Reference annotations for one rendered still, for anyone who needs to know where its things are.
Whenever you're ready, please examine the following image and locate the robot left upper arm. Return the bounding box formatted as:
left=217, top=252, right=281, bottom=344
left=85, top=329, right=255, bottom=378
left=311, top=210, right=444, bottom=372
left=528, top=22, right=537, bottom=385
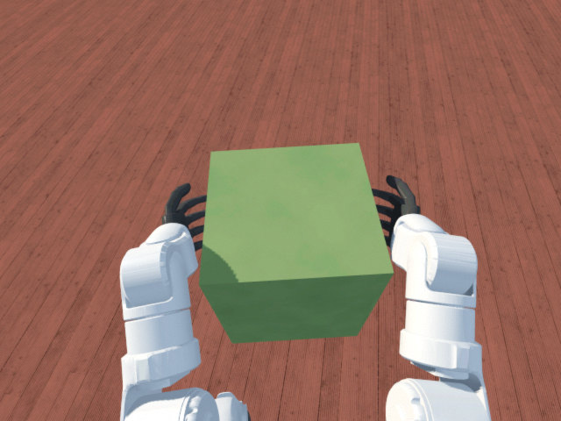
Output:
left=124, top=388, right=220, bottom=421

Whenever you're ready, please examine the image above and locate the right robot hand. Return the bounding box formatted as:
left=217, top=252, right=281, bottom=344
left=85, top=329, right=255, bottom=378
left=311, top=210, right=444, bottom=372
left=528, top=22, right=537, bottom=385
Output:
left=372, top=175, right=420, bottom=247

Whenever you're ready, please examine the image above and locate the robot right forearm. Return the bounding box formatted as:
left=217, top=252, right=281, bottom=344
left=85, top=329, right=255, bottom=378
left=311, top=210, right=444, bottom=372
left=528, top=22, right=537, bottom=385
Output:
left=390, top=214, right=492, bottom=421

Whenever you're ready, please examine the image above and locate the robot left thigh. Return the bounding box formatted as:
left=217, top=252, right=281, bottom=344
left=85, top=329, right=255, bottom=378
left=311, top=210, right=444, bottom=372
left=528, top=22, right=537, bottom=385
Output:
left=215, top=397, right=248, bottom=421

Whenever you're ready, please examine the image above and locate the robot left forearm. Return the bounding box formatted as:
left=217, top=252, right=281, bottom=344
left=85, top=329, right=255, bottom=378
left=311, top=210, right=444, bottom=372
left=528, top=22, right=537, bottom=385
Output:
left=120, top=223, right=201, bottom=421

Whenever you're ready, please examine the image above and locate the robot left shin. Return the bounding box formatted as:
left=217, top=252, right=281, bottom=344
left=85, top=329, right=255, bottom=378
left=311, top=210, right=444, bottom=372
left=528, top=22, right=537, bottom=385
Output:
left=217, top=392, right=237, bottom=399

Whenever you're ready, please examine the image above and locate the left robot hand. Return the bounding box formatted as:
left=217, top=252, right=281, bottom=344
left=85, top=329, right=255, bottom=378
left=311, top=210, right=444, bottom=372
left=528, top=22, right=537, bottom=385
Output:
left=162, top=183, right=207, bottom=251

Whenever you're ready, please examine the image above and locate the carton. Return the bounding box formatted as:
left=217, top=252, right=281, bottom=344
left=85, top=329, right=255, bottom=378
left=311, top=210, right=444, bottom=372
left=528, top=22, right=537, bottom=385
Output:
left=199, top=143, right=394, bottom=344

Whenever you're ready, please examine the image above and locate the robot right upper arm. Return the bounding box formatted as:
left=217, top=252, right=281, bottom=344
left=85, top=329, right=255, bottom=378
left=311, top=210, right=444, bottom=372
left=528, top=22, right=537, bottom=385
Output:
left=386, top=378, right=490, bottom=421

